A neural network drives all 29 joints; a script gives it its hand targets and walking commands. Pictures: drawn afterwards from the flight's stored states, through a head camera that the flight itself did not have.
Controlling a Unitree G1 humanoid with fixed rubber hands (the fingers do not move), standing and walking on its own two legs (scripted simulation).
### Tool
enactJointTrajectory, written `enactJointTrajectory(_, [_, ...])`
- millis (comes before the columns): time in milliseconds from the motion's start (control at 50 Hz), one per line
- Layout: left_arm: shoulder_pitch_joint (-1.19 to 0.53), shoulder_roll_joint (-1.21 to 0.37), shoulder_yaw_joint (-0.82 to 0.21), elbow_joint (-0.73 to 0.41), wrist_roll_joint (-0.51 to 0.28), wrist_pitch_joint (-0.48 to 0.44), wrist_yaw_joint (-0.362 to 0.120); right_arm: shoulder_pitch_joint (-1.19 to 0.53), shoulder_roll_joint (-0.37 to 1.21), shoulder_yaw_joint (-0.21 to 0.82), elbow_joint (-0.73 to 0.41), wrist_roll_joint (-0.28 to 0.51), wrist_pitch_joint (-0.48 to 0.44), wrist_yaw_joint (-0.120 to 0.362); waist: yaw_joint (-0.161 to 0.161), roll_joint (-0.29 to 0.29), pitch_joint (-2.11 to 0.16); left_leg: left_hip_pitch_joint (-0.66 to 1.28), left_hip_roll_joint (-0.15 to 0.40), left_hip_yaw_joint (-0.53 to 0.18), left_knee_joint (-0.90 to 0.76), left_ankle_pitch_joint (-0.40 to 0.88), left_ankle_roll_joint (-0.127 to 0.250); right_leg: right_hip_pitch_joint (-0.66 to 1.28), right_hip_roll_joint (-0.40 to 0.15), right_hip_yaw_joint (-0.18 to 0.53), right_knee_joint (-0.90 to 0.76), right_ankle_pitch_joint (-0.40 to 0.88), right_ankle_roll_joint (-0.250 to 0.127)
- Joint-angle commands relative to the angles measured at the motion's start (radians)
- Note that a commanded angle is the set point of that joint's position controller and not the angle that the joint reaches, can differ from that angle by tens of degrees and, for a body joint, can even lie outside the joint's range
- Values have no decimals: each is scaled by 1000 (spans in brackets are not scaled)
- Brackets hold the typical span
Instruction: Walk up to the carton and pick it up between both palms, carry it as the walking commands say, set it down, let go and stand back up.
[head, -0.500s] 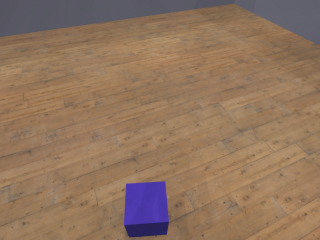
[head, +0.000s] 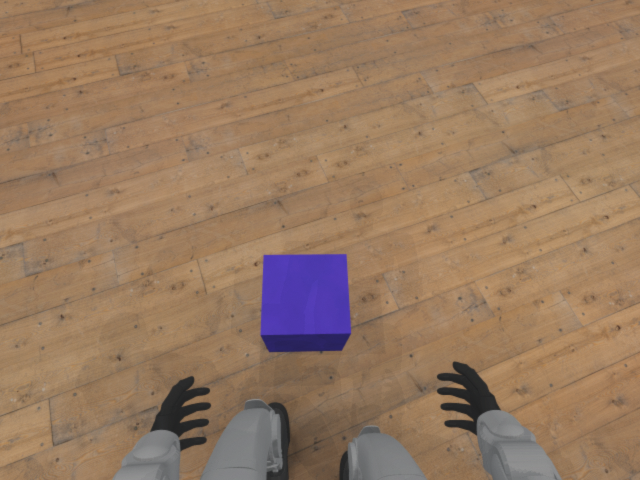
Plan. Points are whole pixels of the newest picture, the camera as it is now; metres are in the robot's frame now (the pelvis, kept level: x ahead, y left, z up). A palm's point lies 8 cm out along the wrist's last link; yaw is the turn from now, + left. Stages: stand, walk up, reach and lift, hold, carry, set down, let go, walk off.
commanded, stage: reach and lift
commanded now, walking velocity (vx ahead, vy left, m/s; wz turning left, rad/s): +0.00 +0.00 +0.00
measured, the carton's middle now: (305, 306) +0.47 +0.03 -0.60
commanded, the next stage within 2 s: none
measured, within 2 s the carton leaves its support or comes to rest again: neither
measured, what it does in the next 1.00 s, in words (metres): lowers itself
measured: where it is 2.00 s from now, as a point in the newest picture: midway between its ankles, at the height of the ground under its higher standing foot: outside the picture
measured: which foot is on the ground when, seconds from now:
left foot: down 0.00-1.00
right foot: down 0.00-1.00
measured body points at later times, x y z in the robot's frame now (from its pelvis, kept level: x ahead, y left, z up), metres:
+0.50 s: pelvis -0.08 +0.02 -0.05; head +0.15 +0.04 +0.34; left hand +0.34 +0.20 -0.16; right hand +0.33 -0.20 -0.15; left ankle +0.09 +0.09 -0.69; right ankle -0.02 -0.11 -0.69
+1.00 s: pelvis -0.04 +0.02 -0.07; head +0.27 +0.03 +0.26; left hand +0.48 +0.21 -0.19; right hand +0.48 -0.20 -0.18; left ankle +0.09 +0.09 -0.69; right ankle -0.02 -0.11 -0.69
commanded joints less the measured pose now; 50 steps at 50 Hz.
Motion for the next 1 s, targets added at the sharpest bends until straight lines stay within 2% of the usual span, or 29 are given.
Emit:
enactJointTrajectory(0, [-297,198,57,-227,-23,27,12,-281,-158,-71,-270,33,21,-30,-32,-69,-576,668,-4,-158,98,144,-11,-267,-32,51,-143,132,4])
enactJointTrajectory(20, [-355,214,57,-259,-31,49,15,-330,-178,-79,-268,48,45,-30,-16,-28,-598,683,-7,-155,105,83,-19,-282,-35,49,-132,83,1])
enactJointTrajectory(40, [-393,202,36,-241,-46,72,16,-358,-176,-66,-248,60,70,-33,-28,-46,-576,654,-2,-158,117,33,-16,-300,-42,62,-129,40,-2])
enactJointTrajectory(100, [-475,185,6,-197,-57,143,14,-420,-177,-57,-151,76,135,-34,-38,-5,-532,679,11,-179,93,-141,-29,-351,-55,66,-143,-84,-19])
enactJointTrajectory(160, [-598,185,-11,-121,-70,160,16,-529,-169,-70,-69,83,143,-35,-53,37,-479,665,12,-191,88,-165,-43,-418,-59,54,-128,-83,-22])
enactJointTrajectory(180, [-649,196,1,-83,-75,155,16,-597,-179,-71,-63,83,134,-38,-50,2,-469,627,12,-194,102,-155,-38,-439,-55,52,-112,-80,-18])
enactJointTrajectory(200, [-676,180,-8,-42,-80,156,20,-628,-177,-81,-14,85,129,-38,-60,19,-438,619,17,-205,88,-168,-42,-475,-50,44,-106,-89,-22])
enactJointTrajectory(240, [-800,216,27,11,-62,142,24,-730,-179,-93,38,90,111,-39,-44,52,-410,584,8,-202,99,-188,-47,-511,-50,36,-94,-101,-12])
enactJointTrajectory(300, [-908,234,64,35,-37,106,53,-846,-211,-122,63,87,65,-41,-27,50,-497,574,13,-226,107,-170,-55,-542,-34,15,-54,-56,0])
enactJointTrajectory(320, [-942,234,71,40,-28,104,61,-868,-232,-149,81,87,59,-44,-37,68,-565,616,17,-251,103,-194,-56,-557,-29,12,-41,-55,-1])
enactJointTrajectory(340, [-999,229,75,49,-35,95,72,-934,-236,-143,84,104,44,-40,-29,69,-605,626,14,-259,108,-212,-61,-573,-23,11,-33,-58,-4])
enactJointTrajectory(400, [-1102,235,71,85,-53,82,86,-1034,-278,-170,84,91,24,-53,-57,27,-739,651,22,-288,111,-203,-60,-589,-10,-1,-7,-30,6])
enactJointTrajectory(420, [-1149,219,77,90,-60,71,93,-1094,-294,-169,79,87,13,-53,-52,18,-764,645,21,-285,120,-188,-59,-602,-9,7,-14,-42,-1])
enactJointTrajectory(440, [-1174,235,75,91,-61,67,101,-1105,-302,-174,97,95,9,-52,-46,43,-779,672,21,-300,122,-183,-63,-633,-7,-4,3,-34,5])
enactJointTrajectory(460, [-1173,233,77,95,-64,61,106,-1105,-308,-162,109,101,2,-50,-41,34,-821,700,17,-298,127,-158,-61,-629,-3,-3,2,-26,2])
enactJointTrajectory(480, [-1210,235,77,103,-65,54,112,-1124,-316,-161,136,106,-3,-51,-38,60,-867,706,16,-304,144,-140,-66,-646,-4,-6,20,-20,3])
enactJointTrajectory(500, [-1222,246,74,101,-73,50,118,-1149,-333,-152,118,112,-10,-50,-48,25,-922,740,21,-318,142,-123,-58,-648,6,-14,22,-5,9])
enactJointTrajectory(540, [-1245,265,77,114,-84,33,128,-1172,-352,-145,128,127,-29,-52,-47,20,-1007,776,22,-327,156,-70,-54,-651,9,-10,31,28,13])
enactJointTrajectory(560, [-1258,250,72,138,-80,22,131,-1184,-363,-157,166,125,-39,-46,-43,61,-974,768,18,-327,168,-59,-60,-708,6,-11,40,12,7])
enactJointTrajectory(580, [-1306,264,83,122,-81,9,134,-1215,-367,-157,161,126,-53,-50,-45,37,-982,759,19,-334,176,-50,-53,-720,10,-7,41,6,11])
enactJointTrajectory(600, [-1293,266,79,123,-84,-4,136,-1201,-377,-170,155,127,-68,-52,-64,39,-1021,802,23,-354,174,-22,-54,-732,18,-13,54,31,11])
enactJointTrajectory(620, [-1307,262,86,116,-81,-21,137,-1201,-373,-159,180,134,-80,-51,-53,40,-1026,775,15,-339,189,30,-55,-737,19,-8,52,55,11])
enactJointTrajectory(700, [-1375,247,67,156,-91,-78,128,-1233,-386,-170,203,151,-138,-46,-89,75,-1054,795,12,-350,223,195,-44,-839,33,-11,70,101,7])
enactJointTrajectory(760, [-1462,275,73,148,-83,-122,119,-1290,-373,-172,201,172,-172,-43,-82,103,-1072,774,10,-340,252,307,-32,-913,42,-18,93,123,14])
enactJointTrajectory(780, [-1444,266,81,200,-82,-128,116,-1294,-359,-154,230,181,-175,-38,-69,98,-1066,771,6,-327,260,354,-24,-926,41,-11,80,125,12])
enactJointTrajectory(800, [-1448,266,81,207,-72,-139,113,-1271,-354,-158,254,185,-181,-39,-62,130,-1056,773,8,-330,265,377,-25,-963,43,-12,90,122,11])
enactJointTrajectory(840, [-1463,291,102,242,-66,-151,102,-1292,-340,-140,260,195,-190,-36,-50,115,-1082,762,2,-307,267,452,-17,-956,49,-16,79,145,18])
enactJointTrajectory(900, [-1441,321,165,247,-42,-181,84,-1270,-344,-137,240,200,-204,-49,1,140,-1194,791,-11,-270,322,657,-5,-943,51,1,78,240,20])
enactJointTrajectory(980, [-1457,382,221,215,-49,-213,53,-1337,-371,-155,102,169,-208,-89,11,67,-1392,832,-19,-268,357,817,9,-880,61,5,63,349,32])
